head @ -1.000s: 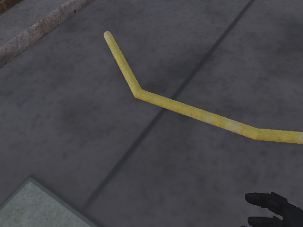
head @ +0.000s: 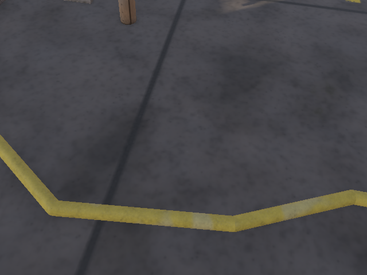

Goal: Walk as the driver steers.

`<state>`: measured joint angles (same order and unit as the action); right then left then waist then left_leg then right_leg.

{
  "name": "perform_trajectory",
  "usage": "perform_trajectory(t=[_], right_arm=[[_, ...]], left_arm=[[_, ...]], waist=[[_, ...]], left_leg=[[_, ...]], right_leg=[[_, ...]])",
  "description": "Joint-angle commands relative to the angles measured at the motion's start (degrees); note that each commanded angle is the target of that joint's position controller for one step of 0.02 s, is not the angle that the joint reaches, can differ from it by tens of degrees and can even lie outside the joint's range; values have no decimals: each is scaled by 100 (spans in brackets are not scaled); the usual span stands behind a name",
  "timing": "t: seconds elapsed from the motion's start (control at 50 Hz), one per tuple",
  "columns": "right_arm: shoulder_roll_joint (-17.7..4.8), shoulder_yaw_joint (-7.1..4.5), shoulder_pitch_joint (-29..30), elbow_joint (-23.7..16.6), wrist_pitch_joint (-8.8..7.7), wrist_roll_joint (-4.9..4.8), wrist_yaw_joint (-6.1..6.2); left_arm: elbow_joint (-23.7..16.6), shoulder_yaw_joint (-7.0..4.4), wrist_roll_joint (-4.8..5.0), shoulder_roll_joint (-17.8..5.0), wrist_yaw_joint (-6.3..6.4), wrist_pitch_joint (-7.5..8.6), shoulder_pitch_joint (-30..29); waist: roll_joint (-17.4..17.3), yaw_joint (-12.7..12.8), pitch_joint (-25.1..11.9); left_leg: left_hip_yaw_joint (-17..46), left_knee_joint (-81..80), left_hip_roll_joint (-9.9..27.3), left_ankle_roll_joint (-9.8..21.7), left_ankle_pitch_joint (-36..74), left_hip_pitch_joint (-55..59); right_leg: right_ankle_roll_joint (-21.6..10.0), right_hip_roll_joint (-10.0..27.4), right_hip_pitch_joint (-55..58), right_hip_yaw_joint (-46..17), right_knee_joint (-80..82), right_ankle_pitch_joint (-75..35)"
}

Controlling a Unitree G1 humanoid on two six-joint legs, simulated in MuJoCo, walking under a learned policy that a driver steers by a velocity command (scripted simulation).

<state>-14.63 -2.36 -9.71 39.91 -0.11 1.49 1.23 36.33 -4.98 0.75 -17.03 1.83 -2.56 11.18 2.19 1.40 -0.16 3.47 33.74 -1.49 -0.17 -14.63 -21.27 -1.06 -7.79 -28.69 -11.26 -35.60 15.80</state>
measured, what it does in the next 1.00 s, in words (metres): steps on the spot: right foot, then left foot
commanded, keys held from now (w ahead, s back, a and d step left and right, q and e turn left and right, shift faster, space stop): e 0.22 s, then no key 0.78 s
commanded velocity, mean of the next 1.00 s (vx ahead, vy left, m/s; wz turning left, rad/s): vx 0.01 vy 0.00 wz -0.26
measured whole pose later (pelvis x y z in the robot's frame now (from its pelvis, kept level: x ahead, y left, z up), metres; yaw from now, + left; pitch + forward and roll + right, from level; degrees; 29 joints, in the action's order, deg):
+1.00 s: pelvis -0.03 -0.02 +0.01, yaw -14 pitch -1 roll +0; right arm -11.9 -1.4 -13.5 45.0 -1.0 0.9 1.7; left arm 45.4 -2.5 -0.8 -12.4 0.6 -0.5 11.8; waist 0.3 0.1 1.2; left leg -0.2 32.5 1.4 -0.9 -17.8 -13.6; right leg -0.9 -1.5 -15.5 -1.0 -32.0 15.3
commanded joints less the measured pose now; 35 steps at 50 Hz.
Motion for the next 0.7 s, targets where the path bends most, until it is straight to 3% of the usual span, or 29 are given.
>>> perform_trajectory(t=[0.02,0.04,0.06,0.08,0.12,0.18,0.24,0.3,0.34,0.36,0.38,0.4,0.42,0.44,0.46,0.5,0.56,0.6,0.64,0.68,0.7], right_arm=[[-1146,-377,-50,-510,-95,239,51],[-846,-306,348,-602,-105,136,99],[-701,-262,580,-673,-102,21,119],[-631,-227,617,-672,-96,-64,130],[-604,-201,468,-661,-53,-34,155],[-751,-272,-60,-521,25,-18,202],[-1042,-386,-165,-456,64,-72,173],[-1164,-420,-208,-360,68,-191,83],[-1138,-399,-45,-305,65,-319,58],[-982,-344,-212,-187,43,-360,43],[-712,-256,-461,-99,-9,-249,7],[-236,-59,-487,-316,-86,128,-98],[-568,-181,76,-431,-85,8,-17],[-855,-269,251,-392,-30,-147,26],[-823,-297,150,-289,37,-179,54],[-773,-327,-154,-87,149,-92,120],[-526,-253,-370,19,126,-132,111],[-408,-179,-148,-42,97,-121,101],[-438,-163,-114,-68,85,-130,77],[-424,-150,-310,16,60,-143,48],[-378,-125,-479,89,31,-100,25]], left_arm=[[-551,-294,-59,-926,-22,201,-98],[-335,-346,-22,-989,-30,149,140],[-162,-330,-35,-865,13,61,357],[-113,-294,-52,-737,21,-5,454],[-210,-218,9,-546,13,-43,289],[-518,-87,26,-335,-31,-12,-332],[-668,21,1,-183,-167,21,-454],[-624,-6,3,-300,-240,20,-262],[-452,-24,-12,-272,-270,17,131],[-366,-43,-36,-327,-263,21,291],[-377,-94,-55,-574,-217,21,436],[-511,-170,-109,-1123,-125,0,413],[-486,-99,-271,-883,-156,96,446],[-473,-39,-307,-714,-189,188,238],[-428,-10,-250,-619,-191,250,-85],[-430,45,-143,-513,-178,308,-493],[-351,152,-171,-188,-142,322,-597],[-274,143,-174,-221,-136,302,-508],[-159,115,-178,-334,-143,271,-372],[-75,151,-123,-275,-146,259,-443],[-2,188,-75,-188,-149,266,-446]], waist=[[-1557,-106,-346],[-1141,67,-278],[-934,149,-252],[-917,114,-154],[-945,5,-78],[-1130,-388,-168],[-1307,-483,-395],[-1424,-438,-494],[-1355,-176,-485],[-1201,-106,-482],[-582,-143,-734],[1301,-358,-895],[1247,103,-911],[812,93,-622],[705,-60,-463],[602,-245,-341],[603,-331,-471],[623,-164,-400],[610,-61,-364],[538,-177,-296],[421,-321,-239]], left_leg=[[2595,-1871,2521,1527,671,872],[1869,-1741,2094,1203,748,679],[1332,-1640,1737,964,821,680],[1027,-1613,1644,953,1094,659],[454,-1645,1430,1001,1313,699],[316,-1550,1564,1172,1566,1567],[158,-1421,1768,1271,1903,1553],[182,-1258,1889,1330,2285,1436],[81,-901,1812,1158,2417,1268],[-82,-653,1654,884,2184,968],[-440,-31,1336,387,1177,284],[-1017,1380,713,-228,-1788,-1116],[-422,2068,582,-385,-2363,-1305],[-257,2550,628,-392,-2076,-1242],[-196,2648,630,-381,-1690,-1265],[-151,2832,600,-461,-1061,-994],[-194,2242,581,-512,-616,-516],[-243,1443,569,-484,-731,-250],[-293,886,503,-443,-966,-7],[-337,-28,436,-345,-466,448],[-356,-831,409,-247,338,916]], right_leg=[[205,261,-1233,85,-2524,1506],[271,276,-1061,179,-2980,1125],[370,298,-991,322,-3401,830],[464,331,-1035,381,-3849,645],[592,432,-1022,680,-3918,366],[752,712,-1255,871,-2799,289],[682,909,-440,1103,-1713,722],[467,749,350,1357,-731,780],[172,651,1095,1450,660,-102],[-3,577,1721,1422,1454,-768],[-191,1113,2738,674,1554,-1763],[-815,2643,3548,-932,1167,-4091],[-1697,3054,2591,-1181,1413,-3553],[-1623,2673,2279,-820,1568,-2866],[-1347,2339,2095,-471,1594,-2381],[-1152,2067,1708,-107,1620,-2485],[-1088,1816,1630,213,1587,-2304],[-1126,1834,1666,120,1541,-2001],[-1255,1950,1710,-135,1494,-1732],[-1207,1909,1576,-256,1426,-1327],[-1035,1798,1368,-199,1381,-1085]])
Velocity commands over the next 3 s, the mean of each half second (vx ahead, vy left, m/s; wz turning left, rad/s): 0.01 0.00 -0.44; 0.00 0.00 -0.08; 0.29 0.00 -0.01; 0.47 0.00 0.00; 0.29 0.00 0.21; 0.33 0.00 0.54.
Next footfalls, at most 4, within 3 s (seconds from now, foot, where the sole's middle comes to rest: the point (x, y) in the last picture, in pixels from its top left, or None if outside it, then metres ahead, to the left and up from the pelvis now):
0.38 right None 0.00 -0.14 -0.76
0.72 left None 0.04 0.09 -0.76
1.68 left None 0.40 0.02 -0.76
2.10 right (274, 259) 0.55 -0.31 -0.76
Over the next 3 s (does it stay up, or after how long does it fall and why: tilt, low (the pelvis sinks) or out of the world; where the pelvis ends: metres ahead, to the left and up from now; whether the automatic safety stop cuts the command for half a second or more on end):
stays up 0.67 -0.15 0.03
